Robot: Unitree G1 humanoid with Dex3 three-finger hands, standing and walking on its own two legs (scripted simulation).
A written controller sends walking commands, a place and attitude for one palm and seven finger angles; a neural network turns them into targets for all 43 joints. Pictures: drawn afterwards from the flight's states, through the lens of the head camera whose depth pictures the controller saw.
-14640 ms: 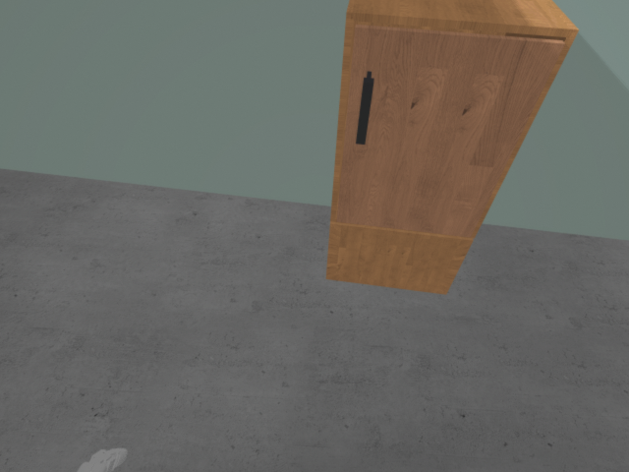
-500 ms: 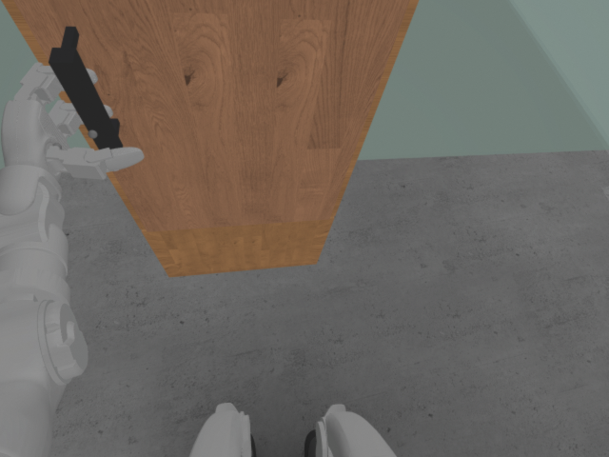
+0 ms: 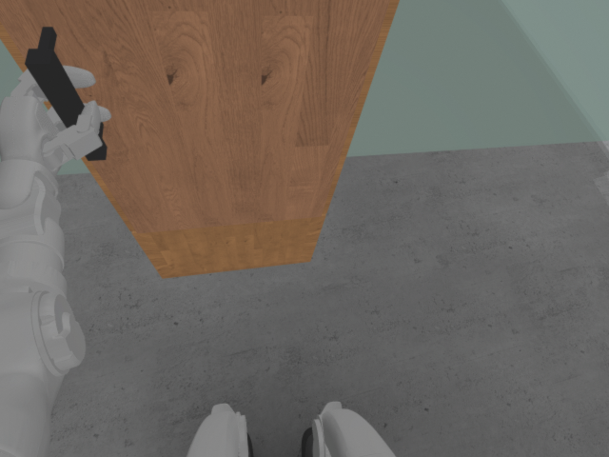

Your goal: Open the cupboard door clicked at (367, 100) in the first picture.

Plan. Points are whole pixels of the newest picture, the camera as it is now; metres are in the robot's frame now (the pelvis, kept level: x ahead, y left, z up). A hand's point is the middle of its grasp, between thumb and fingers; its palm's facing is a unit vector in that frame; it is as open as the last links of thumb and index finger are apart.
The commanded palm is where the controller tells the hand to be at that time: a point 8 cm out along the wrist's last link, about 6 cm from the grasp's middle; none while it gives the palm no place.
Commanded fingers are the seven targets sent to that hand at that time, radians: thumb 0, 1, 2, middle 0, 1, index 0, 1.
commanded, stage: pull the door open along its arc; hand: left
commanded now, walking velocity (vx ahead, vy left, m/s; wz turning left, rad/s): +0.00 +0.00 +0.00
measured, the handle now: (74, 100) +0.56 +0.26 +0.08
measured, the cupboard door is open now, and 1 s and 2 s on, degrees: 0 35 41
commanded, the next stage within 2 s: open thumb and fingers to let go in 1.04 s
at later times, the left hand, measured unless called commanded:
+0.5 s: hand (98, 185) +0.43 +0.21 +0.08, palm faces +0.05 -1.00 +0.02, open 6.1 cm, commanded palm +0.37 +0.25 +0.07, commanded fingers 0.00 0.90 0.90 -0.40 -1.35 -0.40 -1.35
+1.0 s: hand (191, 283) +0.31 +0.10 +0.08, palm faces +0.50 -0.86 +0.03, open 6.1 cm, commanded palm +0.24 +0.13 +0.07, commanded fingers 0.00 0.90 0.90 -0.40 -1.35 -0.40 -1.35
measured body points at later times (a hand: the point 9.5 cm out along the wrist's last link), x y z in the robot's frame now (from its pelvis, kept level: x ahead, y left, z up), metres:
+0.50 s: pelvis +0.02 +0.00 +0.02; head +0.10 +0.02 +0.46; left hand +0.42 +0.26 +0.08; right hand +0.08 -0.26 -0.09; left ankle +0.02 +0.09 -0.67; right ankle +0.00 -0.11 -0.67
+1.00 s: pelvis +0.00 -0.03 +0.02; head +0.03 -0.03 +0.47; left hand +0.27 +0.15 +0.08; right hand +0.19 -0.22 -0.08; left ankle +0.02 +0.09 -0.67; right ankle +0.00 -0.11 -0.67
